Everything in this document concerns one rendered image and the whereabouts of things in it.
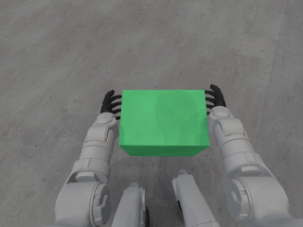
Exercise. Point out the left robot hand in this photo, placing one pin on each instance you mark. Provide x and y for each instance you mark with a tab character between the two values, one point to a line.
107	104

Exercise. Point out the left robot upper arm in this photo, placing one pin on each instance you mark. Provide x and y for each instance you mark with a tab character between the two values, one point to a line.
84	204

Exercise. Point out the robot right thigh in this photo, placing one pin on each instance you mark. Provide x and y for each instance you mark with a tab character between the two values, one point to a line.
196	212

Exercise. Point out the carton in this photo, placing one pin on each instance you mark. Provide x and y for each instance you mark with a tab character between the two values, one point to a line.
163	123

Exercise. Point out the robot thigh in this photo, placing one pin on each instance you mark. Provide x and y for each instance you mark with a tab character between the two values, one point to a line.
133	203
196	212

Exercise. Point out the right robot hand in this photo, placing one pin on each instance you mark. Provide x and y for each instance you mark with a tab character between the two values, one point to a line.
217	100

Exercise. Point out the left robot forearm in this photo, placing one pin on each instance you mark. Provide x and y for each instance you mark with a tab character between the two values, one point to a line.
97	150

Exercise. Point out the right robot upper arm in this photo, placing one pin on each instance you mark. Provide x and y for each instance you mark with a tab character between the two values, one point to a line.
259	201

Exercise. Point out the right robot forearm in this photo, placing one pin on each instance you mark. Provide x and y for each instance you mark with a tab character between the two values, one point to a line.
239	157

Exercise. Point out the robot left thigh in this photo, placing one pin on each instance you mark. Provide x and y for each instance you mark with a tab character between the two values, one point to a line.
133	203

